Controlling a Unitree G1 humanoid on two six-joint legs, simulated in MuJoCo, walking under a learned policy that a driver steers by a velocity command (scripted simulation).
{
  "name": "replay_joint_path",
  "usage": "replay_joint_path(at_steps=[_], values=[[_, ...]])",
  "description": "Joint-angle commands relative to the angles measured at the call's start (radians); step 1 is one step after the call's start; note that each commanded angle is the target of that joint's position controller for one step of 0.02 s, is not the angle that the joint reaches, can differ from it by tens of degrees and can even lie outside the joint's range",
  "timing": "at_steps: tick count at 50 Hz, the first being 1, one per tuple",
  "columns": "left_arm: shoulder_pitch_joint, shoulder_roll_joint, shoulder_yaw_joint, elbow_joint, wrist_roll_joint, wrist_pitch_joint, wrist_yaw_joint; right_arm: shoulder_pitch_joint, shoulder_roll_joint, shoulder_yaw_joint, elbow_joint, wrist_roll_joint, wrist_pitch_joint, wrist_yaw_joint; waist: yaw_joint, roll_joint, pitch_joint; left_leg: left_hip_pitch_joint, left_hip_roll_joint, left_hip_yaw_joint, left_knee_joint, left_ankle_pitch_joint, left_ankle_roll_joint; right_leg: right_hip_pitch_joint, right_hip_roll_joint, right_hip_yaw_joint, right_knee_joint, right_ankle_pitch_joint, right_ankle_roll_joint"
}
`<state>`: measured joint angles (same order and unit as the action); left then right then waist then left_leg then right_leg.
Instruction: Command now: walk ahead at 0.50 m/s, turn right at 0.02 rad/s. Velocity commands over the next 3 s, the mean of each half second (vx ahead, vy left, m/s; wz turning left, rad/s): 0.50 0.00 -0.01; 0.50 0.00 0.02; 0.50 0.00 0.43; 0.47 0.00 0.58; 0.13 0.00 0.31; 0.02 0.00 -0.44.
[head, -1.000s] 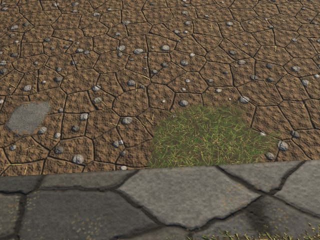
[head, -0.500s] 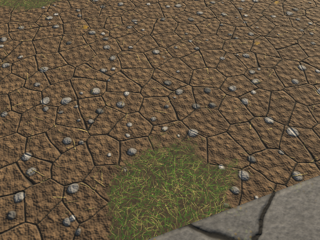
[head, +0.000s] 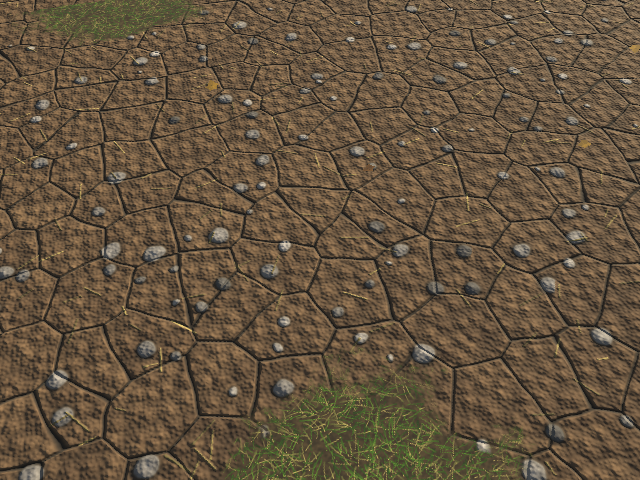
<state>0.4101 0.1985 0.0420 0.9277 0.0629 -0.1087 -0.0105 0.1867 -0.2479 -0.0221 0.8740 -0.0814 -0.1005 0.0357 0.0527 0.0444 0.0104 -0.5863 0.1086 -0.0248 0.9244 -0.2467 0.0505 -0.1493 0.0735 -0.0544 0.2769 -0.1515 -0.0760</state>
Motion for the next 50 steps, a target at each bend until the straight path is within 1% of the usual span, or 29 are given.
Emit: replay_joint_path(at_steps=[1, 4, 8, 10, 11, 12, 14, 17, 18, 19, 20, 21, 22, 23, 24, 25, 27, 28, 30, 32, 34, 36, 40, 43, 44, 45, 46, 47, 50], values=[[-0.069, 0.126, 0.023, -0.088, 0.030, -0.017, -0.024, 0.057, 0.044, 0.022, -0.047, -0.014, 0.001, 0.026, -0.062, -0.088, -0.019, 0.232, -0.055, 0.086, -0.017, 0.253, -0.020, -0.293, -0.165, 0.052, -0.084, 0.247, -0.169], [-0.044, 0.098, 0.013, -0.075, 0.049, -0.005, -0.038, 0.111, -0.050, 0.000, -0.052, -0.024, -0.017, 0.048, -0.068, -0.085, 0.021, 0.129, -0.022, 0.025, 0.073, 0.260, -0.013, -0.231, -0.250, 0.137, 0.046, 0.203, -0.183], [0.419, 0.006, -0.013, 0.115, 0.018, -0.023, 0.052, -0.255, 0.005, 0.024, -0.185, -0.005, -0.016, -0.006, 0.173, -0.048, 0.096, -0.782, 0.105, -0.200, -0.358, 0.407, -0.063, 0.693, -0.398, 0.382, 0.279, -0.011, -0.175], [0.350, -0.002, -0.030, 0.072, 0.003, -0.007, 0.044, -0.203, 0.051, 0.041, -0.124, -0.009, -0.007, 0.008, 0.158, -0.002, 0.085, -0.443, 0.094, -0.080, -0.550, 0.803, -0.033, 0.322, -0.252, 0.234, 0.359, -0.100, -0.139], [0.279, 0.030, -0.037, 0.050, 0.027, 0.009, 0.005, -0.190, 0.085, 0.051, -0.129, -0.013, 0.002, 0.022, 0.120, -0.059, 0.099, -0.016, 0.031, 0.041, -0.480, 0.933, 0.003, -0.129, -0.189, 0.161, 0.280, -0.204, -0.138], [0.227, 0.041, -0.045, 0.026, 0.052, 0.007, -0.020, -0.172, 0.043, 0.038, -0.142, -0.006, 0.022, 0.030, 0.082, -0.079, 0.128, 0.184, 0.039, 0.038, -0.324, 0.968, 0.013, -0.396, -0.199, 0.173, 0.260, -0.307, -0.140], [0.169, 0.034, -0.051, -0.007, 0.018, -0.022, -0.027, -0.152, -0.063, 0.008, -0.162, -0.020, 0.047, 0.021, 0.037, -0.035, 0.178, 0.207, 0.049, 0.018, -0.327, 0.762, 0.007, -0.389, -0.230, 0.195, 0.302, -0.344, -0.109], [0.307, 0.098, -0.043, 0.060, -0.022, -0.009, 0.025, -0.222, -0.048, 0.020, -0.160, -0.038, 0.066, 0.015, 0.114, -0.024, 0.227, 0.046, 0.102, -0.032, -0.659, 0.719, -0.006, 0.006, -0.254, 0.283, 0.423, -0.299, -0.040], [0.340, 0.108, -0.044, 0.081, -0.013, 0.009, 0.027, -0.183, -0.063, 0.012, -0.129, -0.022, 0.060, 0.007, 0.112, -0.015, 0.205, 0.104, 0.105, -0.023, -0.682, 0.770, -0.014, 0.049, -0.248, 0.277, 0.487, -0.273, -0.022], [0.146, 0.158, 0.012, 0.057, -0.094, 0.051, 0.060, -0.033, -0.142, -0.049, -0.085, 0.185, 0.042, 0.004, -0.006, 0.007, 0.124, 0.306, 0.013, -0.018, -0.625, 0.660, -0.020, -0.056, -0.183, 0.203, 0.761, 0.032, -0.025], [0.169, 0.142, 0.006, 0.068, -0.090, 0.052, 0.064, 0.256, -0.184, -0.060, 0.001, 0.184, 0.038, 0.000, -0.125, 0.043, -0.043, 0.645, 0.037, 0.041, -0.559, 0.950, -0.026, -0.210, -0.130, 0.128, 1.084, -0.054, 0.022], [0.348, -0.015, -0.013, 0.141, -0.103, 0.036, 0.047, 0.469, -0.219, -0.063, 0.084, 0.125, 0.037, 0.008, -0.137, 0.309, -0.258, 1.131, 0.154, 0.024, -0.249, 1.375, 0.063, -0.574, 0.027, 0.061, 1.654, -0.840, 0.110], [0.372, 0.005, -0.031, 0.105, -0.155, 0.006, 0.026, 0.494, -0.232, -0.071, 0.084, 0.111, 0.032, 0.015, -0.176, 0.309, -0.428, 1.300, 0.245, -0.138, -0.125, 1.199, 0.148, -0.799, -0.018, 0.206, 1.866, -0.786, 0.113], [0.267, 0.069, -0.004, 0.057, -0.158, -0.009, 0.029, 0.461, -0.171, -0.063, 0.087, 0.116, 0.046, 0.013, -0.199, 0.277, -0.455, 1.223, 0.257, -0.209, -0.233, 0.989, 0.174, -0.885, -0.075, 0.197, 1.879, -0.711, 0.108], [0.156, 0.074, 0.001, 0.000, -0.158, -0.008, 0.040, 0.423, -0.139, -0.046, 0.097, 0.104, 0.061, 0.007, -0.177, 0.181, -0.409, 1.090, 0.289, -0.284, -0.353, 0.710, 0.209, -0.936, -0.102, 0.129, 1.910, -0.630, 0.113], [0.078, 0.021, -0.014, -0.077, -0.164, -0.003, 0.061, 0.344, -0.198, -0.060, 0.122, 0.103, 0.066, -0.007, -0.112, 0.121, -0.338, 0.919, 0.355, -0.495, -0.548, 0.297, 0.281, -1.002, -0.126, 0.034, 1.911, -0.458, 0.120], [0.005, -0.026, -0.032, -0.091, -0.127, 0.041, 0.075, 0.177, -0.122, -0.028, 0.076, 0.074, 0.051, -0.018, -0.037, -0.097, -0.174, 0.522, 0.381, -0.478, -0.611, 0.125, 0.296, -0.897, -0.201, 0.088, 1.798, -0.338, 0.081], [-0.066, -0.060, -0.032, -0.108, -0.114, 0.053, 0.074, 0.109, -0.061, -0.008, 0.074, 0.073, 0.030, -0.016, -0.012, -0.086, -0.061, 0.364, 0.361, -0.437, -0.607, 0.117, 0.244, -0.916, -0.229, 0.144, 1.710, -0.282, 0.046], [-0.126, 0.009, -0.010, -0.147, -0.098, 0.055, 0.065, -0.019, -0.046, 0.008, 0.054, 0.073, 0.008, -0.020, 0.047, 0.022, 0.121, 0.039, 0.146, -0.132, -0.741, 0.059, 0.130, -0.725, -0.238, 0.138, 1.089, -0.052, 0.032], [-0.168, 0.045, 0.015, -0.145, -0.049, 0.029, 0.053, 0.046, -0.104, -0.007, 0.059, 0.057, -0.004, -0.051, 0.021, 0.030, 0.045, -0.007, 0.041, -0.012, -0.740, 0.242, 0.132, -0.432, -0.190, 0.078, 0.733, 0.256, 0.073], [-0.231, 0.008, -0.001, -0.168, -0.072, 0.024, 0.030, 0.097, -0.171, -0.031, 0.075, 0.096, -0.001, -0.065, 0.006, 0.052, 0.018, 0.130, 0.104, -0.038, -0.779, 0.366, 0.168, -0.386, -0.177, 0.083, 0.547, 0.325, 0.089], [-0.345, 0.028, -0.004, -0.203, -0.085, 0.027, 0.013, 0.155, -0.155, -0.043, 0.099, 0.120, 0.013, -0.070, -0.043, -0.010, 0.063, 0.340, 0.137, -0.055, -0.770, 0.345, 0.159, -0.497, -0.169, 0.087, 0.398, 0.290, 0.071], [-0.504, 0.057, 0.006, -0.258, -0.080, 0.022, -0.017, 0.288, -0.136, -0.062, 0.134, 0.109, 0.049, -0.052, -0.121, -0.038, 0.090, 0.590, 0.174, -0.083, -0.680, 0.351, 0.144, -0.591, -0.141, 0.053, 0.290, 0.141, 0.014], [-0.356, 0.118, 0.039, -0.220, -0.074, 0.018, -0.019, 0.250, -0.142, -0.067, 0.116, 0.101, 0.063, -0.044, -0.031, 0.006, -0.044, 0.580, 0.098, -0.015, -0.447, 0.679, 0.100, -0.260, -0.064, -0.013, 0.234, 0.084, -0.039], [-0.129, 0.189, 0.068, -0.162, -0.067, 0.018, -0.013, 0.210, -0.122, -0.059, 0.087, 0.093, 0.057, -0.046, 0.061, -0.015, -0.199, 0.391, 0.041, 0.035, -0.191, 0.633, 0.061, 0.100, -0.145, 0.092, 0.317, 0.253, -0.095], [0.049, 0.303, 0.097, -0.115, -0.070, 0.020, -0.012, 0.287, -0.019, -0.018, 0.068, 0.083, 0.027, -0.031, 0.080, -0.225, -0.395, -0.040, -0.114, 0.086, 0.255, 0.154, -0.022, 0.570, -0.414, 0.508, 0.260, 0.137, -0.266], [0.124, 0.246, 0.083, -0.098, -0.075, 0.026, -0.006, 0.259, -0.050, -0.028, 0.083, 0.093, -0.001, -0.017, 0.107, -0.246, -0.490, -0.182, -0.160, -0.100, 0.403, -0.321, -0.016, 0.638, -0.477, 0.771, 0.110, 0.016, -0.282], [0.021, 0.215, 0.072, -0.110, -0.069, 0.027, 0.004, 0.162, -0.122, -0.055, 0.057, 0.128, -0.008, -0.020, 0.090, -0.201, -0.321, -0.295, -0.110, -0.112, 0.460, -0.273, -0.006, 0.519, -0.454, 0.637, 0.082, -0.052, -0.228], [-0.230, 0.110, 0.045, -0.135, -0.056, 0.009, 0.004, 0.079, -0.098, -0.066, 0.029, 0.111, 0.026, -0.053, -0.040, -0.113, -0.095, -0.135, 0.016, -0.078, 0.269, -0.059, -0.003, 0.045, -0.354, 0.329, -0.046, 0.043, -0.142]])
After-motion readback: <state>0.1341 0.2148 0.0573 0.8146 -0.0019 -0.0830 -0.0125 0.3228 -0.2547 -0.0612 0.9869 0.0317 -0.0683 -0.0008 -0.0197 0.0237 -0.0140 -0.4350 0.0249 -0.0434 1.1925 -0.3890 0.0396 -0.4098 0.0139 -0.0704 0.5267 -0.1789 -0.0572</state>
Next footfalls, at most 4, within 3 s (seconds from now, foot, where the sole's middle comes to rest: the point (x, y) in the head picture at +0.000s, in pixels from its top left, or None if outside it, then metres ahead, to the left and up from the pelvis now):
0.40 left None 0.43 0.23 -0.97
0.86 right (353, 413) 0.72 0.01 -0.97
1.40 left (254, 319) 0.99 0.29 -0.97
1.90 right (286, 227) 1.35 0.23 -0.97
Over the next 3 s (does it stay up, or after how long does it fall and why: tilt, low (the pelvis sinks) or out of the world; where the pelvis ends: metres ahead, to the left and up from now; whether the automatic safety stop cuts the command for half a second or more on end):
stays up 1.29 0.30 -0.18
